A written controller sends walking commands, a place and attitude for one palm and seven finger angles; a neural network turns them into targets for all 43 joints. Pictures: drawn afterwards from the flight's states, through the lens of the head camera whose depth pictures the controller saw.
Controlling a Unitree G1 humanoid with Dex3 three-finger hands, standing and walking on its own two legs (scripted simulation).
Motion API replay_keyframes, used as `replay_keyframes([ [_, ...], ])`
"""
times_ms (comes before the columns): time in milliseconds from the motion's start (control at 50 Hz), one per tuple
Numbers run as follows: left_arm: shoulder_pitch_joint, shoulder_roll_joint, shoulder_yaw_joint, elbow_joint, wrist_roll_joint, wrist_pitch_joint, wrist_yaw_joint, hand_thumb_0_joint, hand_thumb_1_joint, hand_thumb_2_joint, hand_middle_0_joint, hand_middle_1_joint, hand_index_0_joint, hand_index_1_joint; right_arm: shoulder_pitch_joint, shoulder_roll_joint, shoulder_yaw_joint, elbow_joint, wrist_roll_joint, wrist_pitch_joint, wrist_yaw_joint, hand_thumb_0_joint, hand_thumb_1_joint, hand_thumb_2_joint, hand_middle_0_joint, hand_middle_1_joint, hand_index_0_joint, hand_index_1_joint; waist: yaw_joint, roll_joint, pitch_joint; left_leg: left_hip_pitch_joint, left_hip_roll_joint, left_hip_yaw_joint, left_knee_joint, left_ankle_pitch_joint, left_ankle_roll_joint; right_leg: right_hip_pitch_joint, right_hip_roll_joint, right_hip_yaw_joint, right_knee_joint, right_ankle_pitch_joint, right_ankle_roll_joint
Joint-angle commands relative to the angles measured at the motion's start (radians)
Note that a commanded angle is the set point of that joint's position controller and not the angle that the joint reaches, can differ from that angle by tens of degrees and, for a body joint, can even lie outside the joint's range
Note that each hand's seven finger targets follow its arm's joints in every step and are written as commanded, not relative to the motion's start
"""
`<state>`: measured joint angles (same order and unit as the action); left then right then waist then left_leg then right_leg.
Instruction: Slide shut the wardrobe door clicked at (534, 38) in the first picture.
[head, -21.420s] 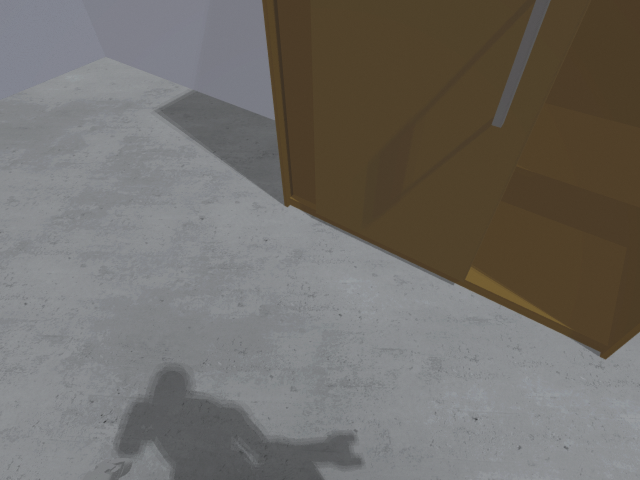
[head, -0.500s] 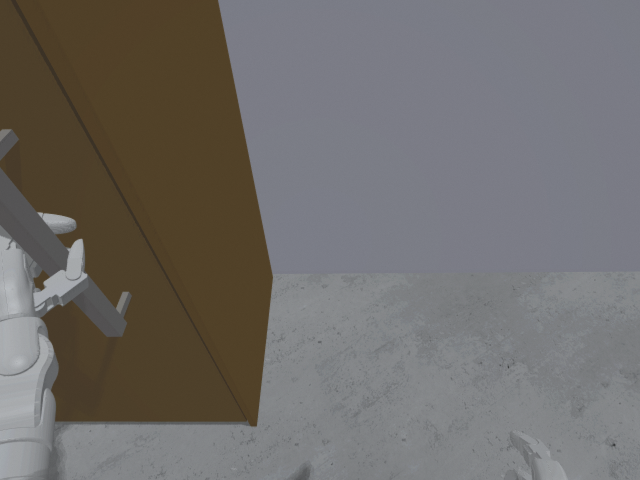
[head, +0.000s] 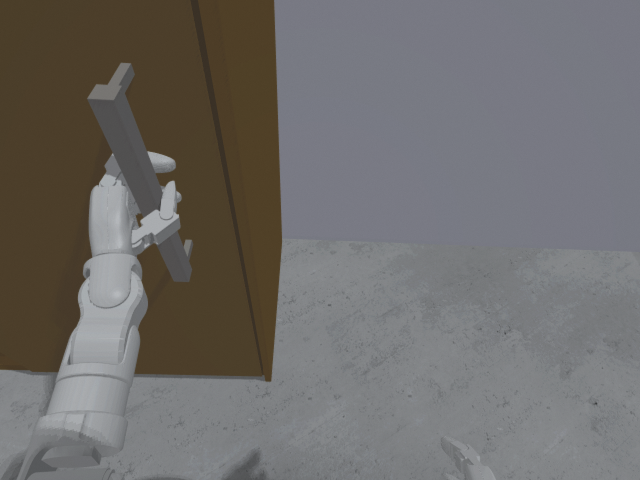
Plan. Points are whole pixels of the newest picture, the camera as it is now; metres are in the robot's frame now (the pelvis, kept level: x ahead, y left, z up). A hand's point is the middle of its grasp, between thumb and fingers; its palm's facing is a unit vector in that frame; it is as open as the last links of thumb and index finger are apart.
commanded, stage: stop walking and hold the door there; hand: left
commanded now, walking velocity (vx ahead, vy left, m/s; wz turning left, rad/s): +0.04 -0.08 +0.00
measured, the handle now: (159, 194) +0.41 +0.25 +0.10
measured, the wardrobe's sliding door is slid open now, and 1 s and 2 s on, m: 0.00 0.00 0.00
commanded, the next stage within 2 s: loosen the grip on the handle in 0.78 s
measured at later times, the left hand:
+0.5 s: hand (169, 215) +0.38 +0.22 +0.11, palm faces +0.38 -0.89 -0.24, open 5.6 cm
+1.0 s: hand (160, 210) +0.38 +0.23 +0.11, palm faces +0.39 -0.89 -0.23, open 6.4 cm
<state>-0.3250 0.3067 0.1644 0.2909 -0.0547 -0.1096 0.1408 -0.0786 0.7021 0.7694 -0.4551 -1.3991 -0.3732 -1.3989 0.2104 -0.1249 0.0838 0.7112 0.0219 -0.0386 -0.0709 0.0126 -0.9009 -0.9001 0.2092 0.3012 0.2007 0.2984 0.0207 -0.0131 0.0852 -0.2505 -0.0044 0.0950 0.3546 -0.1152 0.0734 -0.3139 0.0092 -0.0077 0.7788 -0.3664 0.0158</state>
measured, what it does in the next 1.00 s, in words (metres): steps on the spot: right foot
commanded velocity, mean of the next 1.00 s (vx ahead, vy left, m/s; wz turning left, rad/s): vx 0.00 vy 0.00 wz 0.00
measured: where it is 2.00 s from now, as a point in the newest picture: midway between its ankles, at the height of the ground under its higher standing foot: outside the picture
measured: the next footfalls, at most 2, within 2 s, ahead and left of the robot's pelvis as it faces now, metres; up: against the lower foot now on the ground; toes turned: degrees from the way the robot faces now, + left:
right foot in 0.26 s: +0.01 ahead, -0.14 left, +0.00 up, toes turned -2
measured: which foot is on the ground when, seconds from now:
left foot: down 0.00-1.00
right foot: up 0.00-0.24, down 0.26-1.00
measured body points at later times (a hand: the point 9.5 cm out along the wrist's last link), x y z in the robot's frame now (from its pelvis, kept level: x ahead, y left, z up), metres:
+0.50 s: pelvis +0.00 -0.04 -0.01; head +0.02 -0.05 +0.44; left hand +0.35 +0.27 +0.12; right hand +0.12 -0.31 -0.11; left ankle +0.05 +0.07 -0.75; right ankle -0.03 -0.14 -0.75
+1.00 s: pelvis +0.00 -0.05 -0.01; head +0.02 -0.05 +0.44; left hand +0.35 +0.28 +0.13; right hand +0.13 -0.30 -0.12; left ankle +0.05 +0.07 -0.75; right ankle -0.03 -0.14 -0.75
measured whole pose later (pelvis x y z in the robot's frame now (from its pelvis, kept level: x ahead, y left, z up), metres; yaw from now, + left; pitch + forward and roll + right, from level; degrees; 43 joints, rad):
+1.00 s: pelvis +0.00 -0.05 -0.01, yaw +0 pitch +1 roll +0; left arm -0.44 0.39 0.35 0.56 0.02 -0.09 0.03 -0.14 0.50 0.72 -0.46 -1.40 -0.44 -1.40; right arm 0.25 -0.23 0.01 0.72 0.00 -0.09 -0.04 0.01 -0.90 -0.90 0.21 0.30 0.20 0.30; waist 0.01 -0.02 0.02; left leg -0.31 0.03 0.08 0.47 -0.16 0.01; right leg -0.19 0.02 -0.06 0.50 -0.31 -0.04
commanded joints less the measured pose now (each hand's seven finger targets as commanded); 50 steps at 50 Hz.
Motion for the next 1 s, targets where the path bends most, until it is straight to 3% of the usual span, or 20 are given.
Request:
replay_keyframes([
  [0, -0.378, 0.19, 0.005, -0.238, 0.016, -0.038, -0.013, 0.0, 0.9, 0.9, -0.45, -1.4, -0.45, -1.4, -0.07, -0.22, -0.079, -0.131, -0.009, -0.063, -0.021, 0.0, -0.9, -0.9, 0.2, 0.3, 0.2, 0.3, -0.046, 0.162, -0.307, 0.376, 0.312, -0.339, -0.156, -0.119, 0.02, -0.11, 0.003, 0.023, -0.102, -0.041, -0.008],
  [80, -0.389, 0.189, -0.007, -0.245, 0.01, -0.028, -0.021, 0.0, 0.9, 0.9, -0.45, -1.4, -0.45, -1.4, -0.07, -0.22, -0.079, -0.134, -0.008, -0.072, -0.018, 0.0, -0.9, -0.9, 0.2, 0.3, 0.2, 0.3, -0.046, 0.17, -0.332, 0.407, 0.305, -0.284, -0.105, 0.048, 0.021, -0.057, 0.009, 0.011, -0.193, -0.022, -0.009],
  [100, -0.385, 0.218, 0.021, -0.229, 0.011, -0.026, -0.019, 0.0, 0.9, 0.9, -0.45, -1.4, -0.45, -1.4, -0.074, -0.224, -0.08, -0.134, -0.007, -0.072, -0.019, 0.0, -0.9, -0.9, 0.2, 0.3, 0.2, 0.3, -0.042, 0.173, -0.337, 0.391, 0.303, -0.259, -0.095, 0.048, 0.025, -0.03, 0.006, 0.008, -0.217, -0.006, -0.009],
  [160, -0.366, 0.254, 0.052, -0.172, 0.014, -0.025, -0.021, 0.0, 0.9, 0.9, -0.45, -1.4, -0.45, -1.4, -0.074, -0.235, -0.083, -0.138, -0.004, -0.067, -0.02, 0.0, -0.9, -0.9, 0.2, 0.3, 0.2, 0.3, -0.035, 0.182, -0.326, 0.267, 0.268, -0.208, -0.078, -0.055, 0.003, 0.095, 0.004, -0.008, -0.34, 0.063, -0.016],
  [220, -0.396, 0.241, 0.041, -0.148, 0.014, -0.037, -0.022, 0.0, 0.9, 0.9, -0.45, -1.4, -0.45, -1.4, -0.083, -0.236, -0.087, -0.149, 0.003, -0.068, -0.024, 0.0, -0.9, -0.9, 0.2, 0.3, 0.2, 0.3, -0.043, 0.162, -0.304, 0.15, 0.224, -0.18, -0.076, -0.227, -0.028, 0.177, -0.025, 0.016, -0.421, 0.097, -0.03],
  [260, -0.386, 0.307, 0.098, -0.105, 0.021, -0.043, -0.014, 0.0, 0.9, 0.9, -0.45, -1.4, -0.45, -1.4, -0.077, -0.247, -0.095, -0.141, 0.001, -0.067, -0.026, 0.0, -0.9, -0.9, 0.2, 0.3, 0.2, 0.3, -0.045, 0.147, -0.296, 0.129, 0.192, -0.162, -0.065, -0.261, -0.049, 0.158, -0.05, 0.038, -0.431, 0.094, -0.039],
  [280, -0.398, 0.279, 0.082, -0.092, 0.018, -0.045, -0.015, 0.0, 0.9, 0.9, -0.45, -1.4, -0.45, -1.4, -0.073, -0.243, -0.098, -0.148, 0.011, -0.065, -0.026, 0.0, -0.9, -0.9, 0.2, 0.3, 0.2, 0.3, -0.041, 0.074, -0.278, 0.111, 0.182, -0.163, -0.052, -0.305, -0.049, 0.132, -0.052, 0.053, -0.436, 0.061, -0.034],
  [300, -0.406, 0.255, 0.065, -0.079, 0.011, -0.049, -0.016, 0.0, 0.9, 0.9, -0.45, -1.4, -0.45, -1.4, -0.075, -0.248, -0.104, -0.15, 0.013, -0.065, -0.027, 0.0, -0.9, -0.9, 0.2, 0.3, 0.2, 0.3, -0.041, 0.017, -0.28, 0.132, 0.174, -0.153, -0.02, -0.291, -0.047, 0.106, -0.064, 0.077, -0.461, 0.048, -0.038],
  [320, -0.413, 0.287, 0.093, -0.053, 0.011, -0.052, -0.011, 0.0, 0.9, 0.9, -0.45, -1.4, -0.45, -1.4, -0.067, -0.257, -0.108, -0.146, 0.014, -0.063, -0.029, 0.0, -0.9, -0.9, 0.2, 0.3, 0.2, 0.3, -0.042, 0.008, -0.279, 0.151, 0.162, -0.136, 0.017, -0.243, -0.047, 0.079, -0.08, 0.103, -0.48, 0.05, -0.044],
  [360, -0.389, 0.288, 0.089, -0.011, 0.01, -0.051, -0.013, 0.0, 0.9, 0.9, -0.45, -1.4, -0.45, -1.4, -0.054, -0.262, -0.113, -0.138, 0.016, -0.058, -0.034, 0.0, -0.9, -0.9, 0.2, 0.3, 0.2, 0.3, -0.048, 0.015, -0.273, 0.168, 0.147, -0.115, 0.063, -0.146, -0.047, 0.06, -0.103, 0.134, -0.489, 0.109, -0.051],
  [440, -0.343, 0.36, 0.163, 0.014, 0.013, -0.062, -0.011, 0.0, 0.9, 0.9, -0.45, -1.4, -0.45, -1.4, -0.048, -0.271, -0.117, -0.142, 0.02, -0.048, -0.038, 0.0, -0.9, -0.9, 0.2, 0.3, 0.2, 0.3, -0.037, 0.042, -0.302, 0.169, 0.15, -0.107, 0.11, 0.063, -0.045, 0.105, -0.102, 0.116, -0.442, 0.305, -0.037],
  [600, -0.259, 0.384, 0.197, 0.048, 0.007, -0.065, -0.015, 0.0, 0.9, 0.9, -0.45, -1.4, -0.45, -1.4, -0.047, -0.271, -0.12, -0.147, 0.029, -0.015, -0.046, 0.0, -0.9, -0.9, 0.2, 0.3, 0.2, 0.3, -0.033, 0.003, -0.286, 0.124, 0.122, -0.069, 0.16, 0.148, -0.046, 0.171, -0.126, 0.119, -0.414, 0.568, -0.011],
  [840, -0.229, 0.384, 0.209, 0.071, 0.008, -0.078, -0.02, 0.0, 0.9, 0.9, -0.45, -1.4, -0.45, -1.4, -0.044, -0.271, -0.115, -0.146, 0.023, -0.011, -0.05, 0.0, -0.9, -0.9, 0.2, 0.3, 0.2, 0.3, -0.034, 0.004, -0.249, 0.16, 0.127, -0.082, 0.119, 0.104, -0.037, 0.102, -0.087, 0.1, -0.449, 0.375, 0.001],
  [860, -1.051, 0.945, 0.556, -0.265, 0.137, -0.152, 0.0, 0.0, 0.9, 0.9, -0.45, -1.4, -0.45, -1.4, 0.012, -0.258, -0.081, -0.247, 0.039, -0.068, -0.039, 0.0, -0.9, -0.9, 0.2, 0.3, 0.2, 0.3, -0.045, 0.207, -0.132, -0.025, 0.083, -0.086, 0.024, -0.1, -0.024, 0.086, -0.084, 0.056, -0.392, 0.01, -0.004],
  [880, -0.611, 0.526, 0.346, 0.286, 0.23, -0.015, -0.073, 0.0, 0.779, 0.842, -0.45, -1.4, -0.45, -1.4, 0.083, -0.257, -0.161, -0.062, -0.084, -0.108, 0.005, 0.0, -0.9, -0.9, 0.2, 0.3, 0.2, 0.3, 0.001, 0.026, -0.309, 0.154, 0.036, -0.034, 0.059, 0.244, -0.037, 0.09, -0.013, -0.02, -0.296, 0.444, -0.05],
  [900, -0.505, 0.307, 0.263, 0.07, 0.069, -0.017, -0.079, 0.0, 0.658, 0.783, -0.45, -1.4, -0.45, -1.4, 0.065, -0.271, -0.152, -0.124, -0.031, -0.115, 0.024, 0.0, -0.9, -0.9, 0.2, 0.3, 0.2, 0.3, -0.049, -0.099, -0.369, 0.208, 0.036, -0.075, 0.107, 0.338, -0.036, 0.078, 0.019, -0.033, -0.32, 0.492, -0.022],
  [920, -0.443, 0.399, 0.36, 0.109, 0.061, -0.022, -0.093, 0.0, 0.538, 0.725, -0.45, -1.4, -0.45, -1.4, 0.066, -0.294, -0.159, -0.085, -0.03, -0.117, 0.027, 0.0, -0.9, -0.9, 0.2, 0.3, 0.2, 0.3, -0.009, -0.094, -0.464, 0.251, 0.023, -0.06, 0.118, 0.3, -0.038, 0.101, 0.01, -0.005, -0.319, 0.499, -0.013],
  [940, -0.461, 0.4, 0.318, 0.034, 0.053, -0.021, -0.093, 0.0, 0.417, 0.667, -0.45, -1.4, -0.45, -1.4, 0.022, -0.282, -0.151, -0.098, -0.026, -0.109, 0.025, 0.0, -0.9, -0.9, 0.2, 0.3, 0.2, 0.3, -0.011, 0.012, -0.444, 0.215, 0.005, -0.051, 0.13, 0.218, -0.034, 0.09, 0.005, 0.009, -0.315, 0.459, -0.01],
  [960, -0.501, 0.325, 0.229, 0.018, 0.075, -0.025, -0.089, 0.0, 0.296, 0.608, -0.45, -1.4, -0.45, -1.4, 0.014, -0.264, -0.137, -0.094, -0.03, -0.109, 0.026, 0.0, -0.9, -0.9, 0.2, 0.3, 0.2, 0.3, -0.029, 0.106, -0.388, 0.201, 0.004, -0.052, 0.137, 0.159, -0.039, 0.042, 0.005, 0.006, -0.323, 0.383, -0.021],
  [980, -0.53, 0.305, 0.179, 0.014, 0.096, -0.03, -0.074, 0.0, 0.175, 0.55, -0.45, -1.4, -0.45, -1.4, 0.018, -0.265, -0.136, -0.087, -0.025, -0.111, 0.031, 0.0, -0.9, -0.9, 0.2, 0.3, 0.2, 0.3, -0.041, 0.158, -0.342, 0.18, 0.008, -0.064, 0.137, 0.07, -0.041, -0.022, 0.009, 0.002, -0.336, 0.267, -0.028],
])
